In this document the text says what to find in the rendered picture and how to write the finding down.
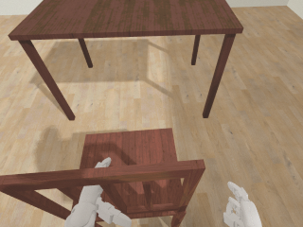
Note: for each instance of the robot left forearm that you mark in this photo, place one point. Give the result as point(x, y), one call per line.
point(83, 214)

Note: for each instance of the table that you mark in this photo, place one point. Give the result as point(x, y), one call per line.
point(88, 19)

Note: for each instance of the robot right hand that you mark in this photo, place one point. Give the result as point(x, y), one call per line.
point(246, 212)

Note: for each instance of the robot left hand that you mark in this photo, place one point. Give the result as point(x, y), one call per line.
point(105, 210)

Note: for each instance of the chair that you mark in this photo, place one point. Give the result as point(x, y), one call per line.
point(143, 179)

